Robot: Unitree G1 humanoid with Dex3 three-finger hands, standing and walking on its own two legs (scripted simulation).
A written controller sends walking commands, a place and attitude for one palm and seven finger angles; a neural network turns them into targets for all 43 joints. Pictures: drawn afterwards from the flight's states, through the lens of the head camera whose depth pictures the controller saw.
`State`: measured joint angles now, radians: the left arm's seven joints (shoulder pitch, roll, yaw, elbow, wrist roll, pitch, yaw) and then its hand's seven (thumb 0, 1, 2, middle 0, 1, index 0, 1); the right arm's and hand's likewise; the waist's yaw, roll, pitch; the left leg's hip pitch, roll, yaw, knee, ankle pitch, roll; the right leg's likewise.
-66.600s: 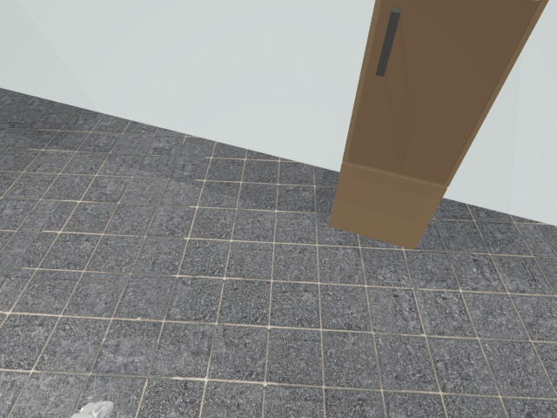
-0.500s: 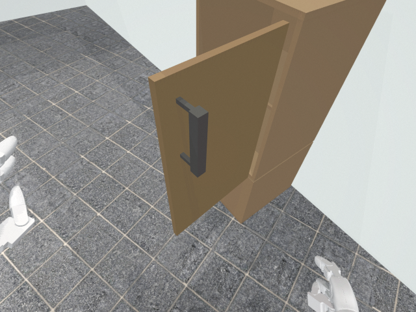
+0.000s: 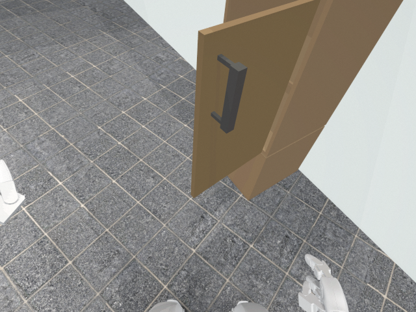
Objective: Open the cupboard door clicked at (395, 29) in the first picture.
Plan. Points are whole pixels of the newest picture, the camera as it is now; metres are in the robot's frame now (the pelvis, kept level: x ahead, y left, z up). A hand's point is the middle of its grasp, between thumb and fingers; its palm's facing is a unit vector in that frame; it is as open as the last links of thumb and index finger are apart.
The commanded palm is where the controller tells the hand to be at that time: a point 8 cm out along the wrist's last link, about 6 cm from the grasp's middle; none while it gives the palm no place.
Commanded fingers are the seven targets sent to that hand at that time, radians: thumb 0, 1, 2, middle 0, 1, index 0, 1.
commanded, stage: step back with the hand held close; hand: left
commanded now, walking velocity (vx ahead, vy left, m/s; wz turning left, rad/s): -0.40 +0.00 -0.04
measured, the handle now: (225, 95) +0.52 +0.01 +0.12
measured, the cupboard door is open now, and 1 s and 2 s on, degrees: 96 96 96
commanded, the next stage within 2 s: stop stepping back and stand still in 0.10 s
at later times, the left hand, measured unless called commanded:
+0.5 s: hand out of the picture +0.09 +0.24 +0.17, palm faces +0.39 -0.82 -0.43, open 7.4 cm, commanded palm +0.05 +0.28 +0.19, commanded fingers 0.00 0.90 0.90 -0.20 -0.30 -0.20 -0.30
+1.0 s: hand out of the picture +0.03 +0.23 +0.16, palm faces +0.43 -0.79 -0.44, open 7.4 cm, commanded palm -0.03 +0.27 +0.19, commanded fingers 0.00 0.90 0.90 -0.20 -0.30 -0.20 -0.30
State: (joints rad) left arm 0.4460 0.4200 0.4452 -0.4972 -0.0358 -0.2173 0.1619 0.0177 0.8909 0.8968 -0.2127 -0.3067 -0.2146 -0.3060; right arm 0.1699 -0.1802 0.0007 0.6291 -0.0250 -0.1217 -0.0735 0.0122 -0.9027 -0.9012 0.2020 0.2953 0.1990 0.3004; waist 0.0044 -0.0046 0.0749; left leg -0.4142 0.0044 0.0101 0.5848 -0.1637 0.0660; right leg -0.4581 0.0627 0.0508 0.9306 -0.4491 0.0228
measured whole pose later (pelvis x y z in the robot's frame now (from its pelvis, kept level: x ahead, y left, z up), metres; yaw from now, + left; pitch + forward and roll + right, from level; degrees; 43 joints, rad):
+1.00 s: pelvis -0.18 -0.03 +0.02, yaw -3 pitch +0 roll +3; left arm 0.48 0.32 0.37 -0.26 -0.02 -0.22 0.15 0.02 0.89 0.90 -0.21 -0.31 -0.21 -0.31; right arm 0.27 -0.26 -0.02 0.71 -0.01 -0.11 -0.09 0.01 -0.90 -0.90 0.20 0.30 0.20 0.30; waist 0.02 0.02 -0.04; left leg -0.46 0.05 0.04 0.87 -0.24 0.01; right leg -0.17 -0.02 -0.10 0.41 -0.24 -0.06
